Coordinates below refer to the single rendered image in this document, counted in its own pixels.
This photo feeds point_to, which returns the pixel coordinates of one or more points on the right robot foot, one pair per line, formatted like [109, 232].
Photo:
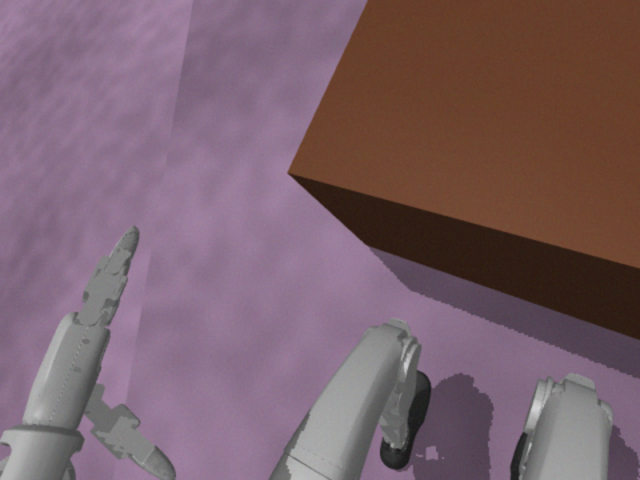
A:
[517, 457]

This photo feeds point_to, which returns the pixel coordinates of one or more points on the left robot arm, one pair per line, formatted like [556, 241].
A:
[40, 452]

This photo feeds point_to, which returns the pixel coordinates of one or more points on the left robot hand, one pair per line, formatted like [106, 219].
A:
[65, 386]

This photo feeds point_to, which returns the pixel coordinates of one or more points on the left robot foot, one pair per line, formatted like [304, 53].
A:
[399, 458]

